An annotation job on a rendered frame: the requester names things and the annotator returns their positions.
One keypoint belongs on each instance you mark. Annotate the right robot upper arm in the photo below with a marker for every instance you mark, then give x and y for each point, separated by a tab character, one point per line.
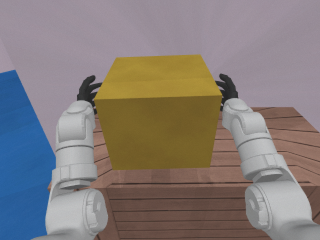
281	210

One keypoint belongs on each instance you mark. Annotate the robot left hand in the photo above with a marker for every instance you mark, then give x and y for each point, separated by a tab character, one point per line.
86	89

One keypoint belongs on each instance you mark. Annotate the carton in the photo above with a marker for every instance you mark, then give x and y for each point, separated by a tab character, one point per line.
159	112

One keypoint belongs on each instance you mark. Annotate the robot right forearm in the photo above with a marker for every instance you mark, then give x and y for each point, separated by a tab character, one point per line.
260	159

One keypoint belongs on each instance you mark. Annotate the robot right hand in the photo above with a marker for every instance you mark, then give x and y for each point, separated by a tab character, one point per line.
229	91

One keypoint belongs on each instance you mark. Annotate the left robot upper arm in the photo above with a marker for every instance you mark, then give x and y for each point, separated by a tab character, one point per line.
77	215

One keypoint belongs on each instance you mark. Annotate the robot left forearm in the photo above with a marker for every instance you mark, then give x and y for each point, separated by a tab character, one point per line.
74	147

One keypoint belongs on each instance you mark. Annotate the pedestal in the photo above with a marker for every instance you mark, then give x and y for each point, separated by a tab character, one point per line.
202	203

